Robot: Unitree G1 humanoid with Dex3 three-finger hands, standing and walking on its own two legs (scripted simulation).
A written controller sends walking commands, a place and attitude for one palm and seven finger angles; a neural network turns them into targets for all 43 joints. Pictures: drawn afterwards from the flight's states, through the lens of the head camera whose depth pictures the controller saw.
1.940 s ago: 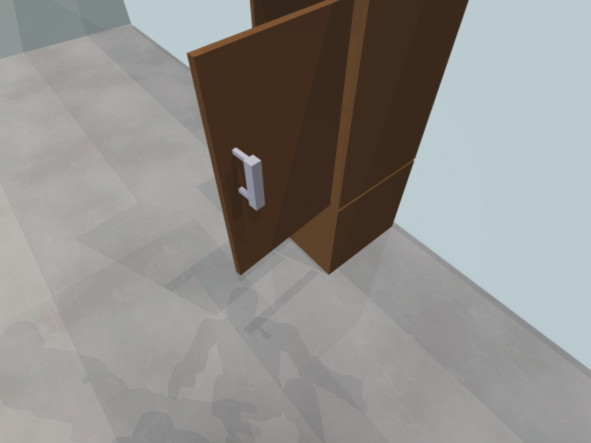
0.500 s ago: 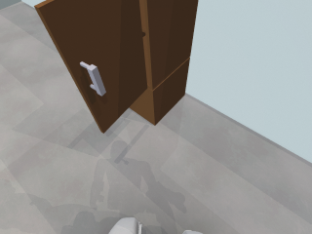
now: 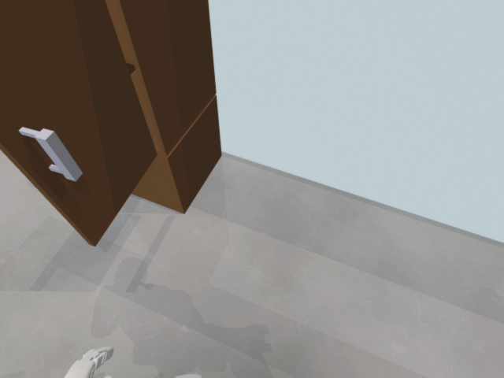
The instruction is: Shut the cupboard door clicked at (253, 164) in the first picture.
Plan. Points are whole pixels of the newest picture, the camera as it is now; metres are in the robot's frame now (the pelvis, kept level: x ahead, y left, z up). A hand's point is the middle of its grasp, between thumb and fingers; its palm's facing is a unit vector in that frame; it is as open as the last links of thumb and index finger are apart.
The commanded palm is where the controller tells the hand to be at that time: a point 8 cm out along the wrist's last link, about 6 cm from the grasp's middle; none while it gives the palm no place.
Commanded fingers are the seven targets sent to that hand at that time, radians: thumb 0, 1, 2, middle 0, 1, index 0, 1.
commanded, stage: walk to a spot facing it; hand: left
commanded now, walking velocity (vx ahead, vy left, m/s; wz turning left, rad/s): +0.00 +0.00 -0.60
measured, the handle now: (51, 154) +0.47 +0.44 +0.02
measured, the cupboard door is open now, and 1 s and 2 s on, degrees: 95 95 95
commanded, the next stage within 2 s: turn to face it in 1.70 s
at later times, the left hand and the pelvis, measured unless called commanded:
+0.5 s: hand (205, 317) +0.23 +0.11 -0.14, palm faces -0.38 -0.91 -0.20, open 7.4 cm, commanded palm none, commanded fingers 0.00 0.90 0.90 -0.20 -0.30 -0.20 -0.30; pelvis +0.03 -0.04 +0.01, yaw -19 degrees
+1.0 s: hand (271, 258) +0.36 -0.01 -0.14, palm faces -0.55 -0.82 -0.16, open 7.4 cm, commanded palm none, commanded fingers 0.00 0.90 0.90 -0.20 -0.30 -0.20 -0.30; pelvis +0.18 -0.11 +0.02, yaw -35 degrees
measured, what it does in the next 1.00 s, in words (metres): walks ahead, turning right: right foot, then left foot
